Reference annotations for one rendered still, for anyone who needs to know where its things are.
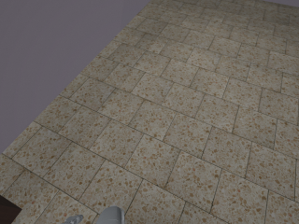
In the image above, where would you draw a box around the robot left hand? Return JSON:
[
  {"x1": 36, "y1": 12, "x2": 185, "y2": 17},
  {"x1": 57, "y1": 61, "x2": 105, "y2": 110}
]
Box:
[{"x1": 61, "y1": 214, "x2": 83, "y2": 224}]

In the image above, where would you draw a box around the cupboard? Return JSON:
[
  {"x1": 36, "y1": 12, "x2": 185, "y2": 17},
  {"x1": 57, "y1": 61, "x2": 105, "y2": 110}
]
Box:
[{"x1": 0, "y1": 195, "x2": 22, "y2": 224}]

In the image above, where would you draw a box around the robot left thigh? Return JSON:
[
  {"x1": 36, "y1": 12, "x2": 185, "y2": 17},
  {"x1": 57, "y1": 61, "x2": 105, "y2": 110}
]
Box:
[{"x1": 95, "y1": 206, "x2": 125, "y2": 224}]

